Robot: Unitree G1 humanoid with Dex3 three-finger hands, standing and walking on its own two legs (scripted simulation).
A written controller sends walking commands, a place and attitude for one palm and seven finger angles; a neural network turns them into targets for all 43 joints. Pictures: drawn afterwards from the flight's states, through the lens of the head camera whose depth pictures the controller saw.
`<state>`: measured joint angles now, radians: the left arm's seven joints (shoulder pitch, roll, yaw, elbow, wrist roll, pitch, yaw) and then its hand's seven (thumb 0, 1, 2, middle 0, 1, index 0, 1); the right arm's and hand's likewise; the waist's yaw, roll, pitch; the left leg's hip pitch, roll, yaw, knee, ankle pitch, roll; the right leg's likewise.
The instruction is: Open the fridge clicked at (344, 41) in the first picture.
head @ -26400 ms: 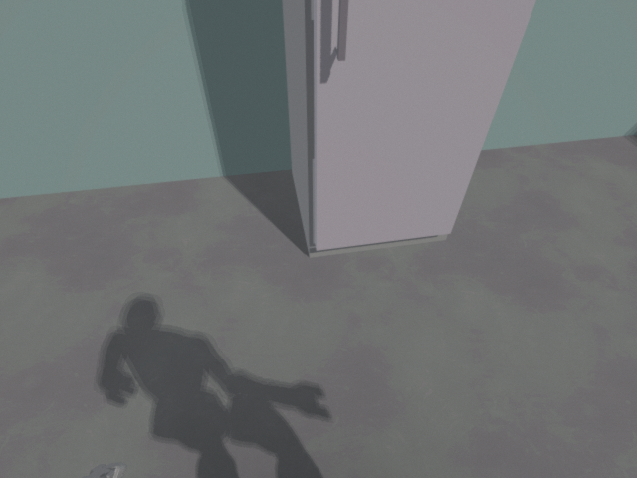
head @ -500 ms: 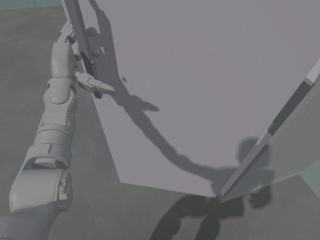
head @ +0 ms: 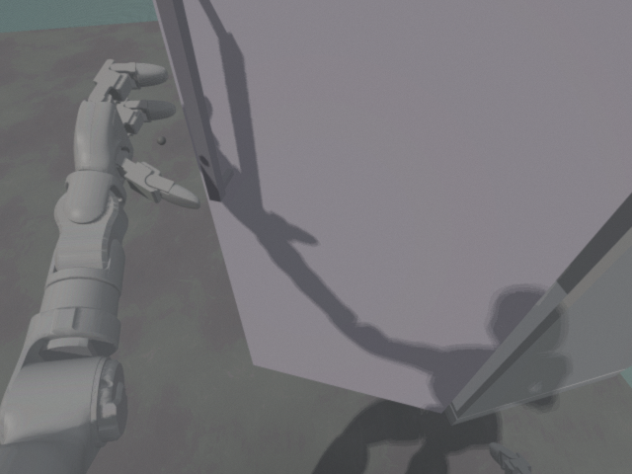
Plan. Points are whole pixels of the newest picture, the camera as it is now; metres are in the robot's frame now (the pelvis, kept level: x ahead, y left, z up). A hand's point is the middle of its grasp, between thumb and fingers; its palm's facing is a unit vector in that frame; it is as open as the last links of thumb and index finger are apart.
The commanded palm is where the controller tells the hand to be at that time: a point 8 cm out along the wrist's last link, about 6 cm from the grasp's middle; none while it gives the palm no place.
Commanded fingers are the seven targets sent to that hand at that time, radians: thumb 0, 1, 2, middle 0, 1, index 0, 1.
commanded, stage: slip the hand off the handle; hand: left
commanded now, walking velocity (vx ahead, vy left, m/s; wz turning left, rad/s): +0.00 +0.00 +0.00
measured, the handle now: (204, 105) +0.49 +0.16 +0.22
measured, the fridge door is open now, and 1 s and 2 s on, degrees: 61 61 61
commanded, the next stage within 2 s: draw the hand back to the body in 0.92 s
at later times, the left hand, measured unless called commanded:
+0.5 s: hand (115, 173) +0.38 +0.24 +0.21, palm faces +0.10 -0.99 -0.12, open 14.7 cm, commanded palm +0.34 +0.28 +0.21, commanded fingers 0.00 -0.55 0.20 -0.25 -1.15 -0.25 -1.15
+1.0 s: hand (95, 224) +0.30 +0.23 +0.21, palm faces +0.13 -0.98 -0.14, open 14.7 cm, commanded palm +0.28 +0.27 +0.21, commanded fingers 0.00 -0.55 0.20 -0.25 -1.15 -0.25 -1.15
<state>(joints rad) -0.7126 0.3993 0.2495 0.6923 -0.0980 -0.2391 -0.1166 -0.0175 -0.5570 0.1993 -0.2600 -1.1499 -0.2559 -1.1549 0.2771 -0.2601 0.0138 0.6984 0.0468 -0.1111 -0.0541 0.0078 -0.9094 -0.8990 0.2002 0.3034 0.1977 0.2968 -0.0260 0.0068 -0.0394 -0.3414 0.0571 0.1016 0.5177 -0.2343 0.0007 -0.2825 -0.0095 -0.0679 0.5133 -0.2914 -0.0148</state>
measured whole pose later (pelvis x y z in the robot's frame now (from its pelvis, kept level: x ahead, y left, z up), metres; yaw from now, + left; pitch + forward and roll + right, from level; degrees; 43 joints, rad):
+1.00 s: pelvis -0.02 +0.00 +0.00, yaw +1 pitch -2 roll +0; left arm -0.26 0.36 0.27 0.15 -0.21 -0.09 -0.18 -0.02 -0.56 0.20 -0.26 -1.15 -0.26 -1.15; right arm 0.20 -0.23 0.07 0.66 0.06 -0.17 -0.09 0.01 -0.91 -0.90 0.20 0.30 0.20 0.30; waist 0.04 0.03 -0.03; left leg -0.26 0.05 0.09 0.51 -0.22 0.01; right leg -0.19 -0.02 -0.08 0.50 -0.28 -0.01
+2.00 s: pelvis +0.00 +0.02 +0.01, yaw +0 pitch -5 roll +0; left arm 0.30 0.34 0.30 -0.30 -0.09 -0.09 0.09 -0.01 0.15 0.54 -0.23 -0.73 -0.23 -0.74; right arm 0.22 -0.22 0.04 0.69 0.00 -0.13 -0.08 0.01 -0.91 -0.90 0.20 0.30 0.20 0.30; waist 0.06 0.04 0.02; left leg -0.12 0.03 0.11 0.42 -0.21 0.02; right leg -0.05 -0.03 -0.06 0.39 -0.25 0.01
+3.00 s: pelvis -0.01 +0.03 +0.00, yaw -1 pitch +0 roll -1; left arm 0.48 0.39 0.36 -0.43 -0.06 -0.14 0.10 0.01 0.89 0.90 -0.21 -0.30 -0.21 -0.30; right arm 0.17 -0.24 0.01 0.57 0.00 -0.03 -0.09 0.01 -0.91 -0.90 0.20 0.30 0.20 0.30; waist 0.03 0.03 0.02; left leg -0.26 0.04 0.13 0.48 -0.22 0.04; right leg -0.19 -0.02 -0.04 0.43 -0.24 0.03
